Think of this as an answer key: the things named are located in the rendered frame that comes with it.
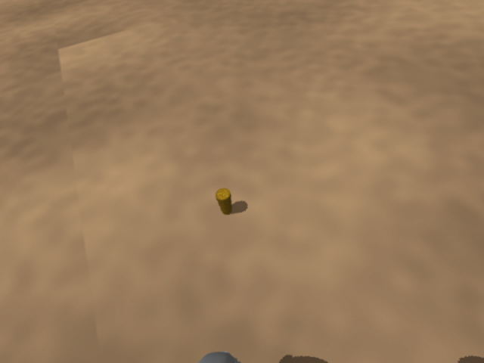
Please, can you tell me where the cup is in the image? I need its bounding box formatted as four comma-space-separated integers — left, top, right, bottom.
216, 188, 232, 215

